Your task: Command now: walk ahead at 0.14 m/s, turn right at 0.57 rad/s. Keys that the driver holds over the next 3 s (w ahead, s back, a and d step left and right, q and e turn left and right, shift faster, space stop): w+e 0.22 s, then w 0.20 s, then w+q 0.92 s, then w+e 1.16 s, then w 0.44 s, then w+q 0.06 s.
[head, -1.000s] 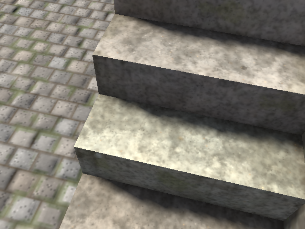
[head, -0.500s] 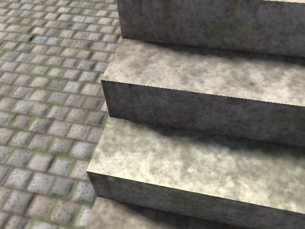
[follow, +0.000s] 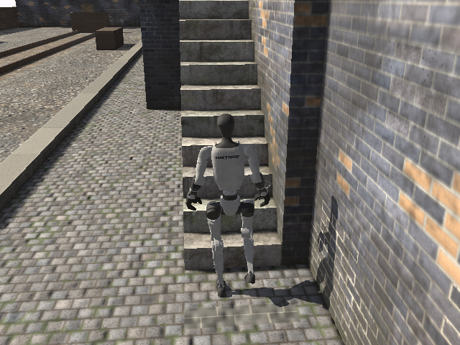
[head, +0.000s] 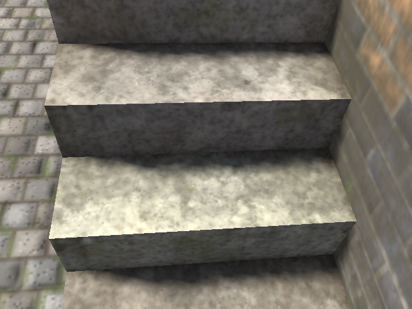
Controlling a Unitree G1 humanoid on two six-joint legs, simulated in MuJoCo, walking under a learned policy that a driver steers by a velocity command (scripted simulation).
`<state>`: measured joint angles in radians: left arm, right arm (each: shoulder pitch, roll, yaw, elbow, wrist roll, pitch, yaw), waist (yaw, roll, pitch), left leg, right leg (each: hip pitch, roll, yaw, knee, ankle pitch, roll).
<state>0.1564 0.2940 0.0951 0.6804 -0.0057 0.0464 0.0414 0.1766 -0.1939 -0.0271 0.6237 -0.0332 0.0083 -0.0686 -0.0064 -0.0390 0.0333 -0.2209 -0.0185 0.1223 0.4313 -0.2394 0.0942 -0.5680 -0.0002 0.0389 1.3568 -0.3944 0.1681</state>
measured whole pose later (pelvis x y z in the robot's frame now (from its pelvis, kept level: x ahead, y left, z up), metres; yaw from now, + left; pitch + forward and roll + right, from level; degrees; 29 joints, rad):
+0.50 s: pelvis +0.02 -0.04 +0.00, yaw -12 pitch +3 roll +1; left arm 0.24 0.24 0.04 0.74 0.02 -0.07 0.02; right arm 0.18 -0.30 -0.06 0.66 -0.03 -0.01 0.01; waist -0.03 0.05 -0.01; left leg -0.59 0.00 -0.03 1.20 -0.41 -0.01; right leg -0.21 -0.01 -0.03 0.44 -0.27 -0.03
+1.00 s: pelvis +0.21 +0.10 +0.00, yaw +1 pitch +1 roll +1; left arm 0.47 0.23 0.04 0.85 -0.03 0.00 0.07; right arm -0.02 -0.22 0.04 0.40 0.00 0.02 0.05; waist 0.04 0.00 0.05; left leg -1.02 -0.01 0.05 1.56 -0.59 0.06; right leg 0.07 -0.29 -0.10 0.56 -0.23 0.09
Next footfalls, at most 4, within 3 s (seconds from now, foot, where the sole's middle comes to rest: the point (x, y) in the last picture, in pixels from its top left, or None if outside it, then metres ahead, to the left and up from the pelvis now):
0.34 right None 0.00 -0.15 -0.78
0.96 left None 0.37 0.21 -0.58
1.50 right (142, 190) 0.65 0.17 -0.39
1.86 left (68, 207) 0.60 0.35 -0.39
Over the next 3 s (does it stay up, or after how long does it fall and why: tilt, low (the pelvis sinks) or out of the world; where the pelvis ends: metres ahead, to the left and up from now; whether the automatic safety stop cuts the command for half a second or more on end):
stays up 1.08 0.15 0.77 its command is cut before an obstacle after 0.5 s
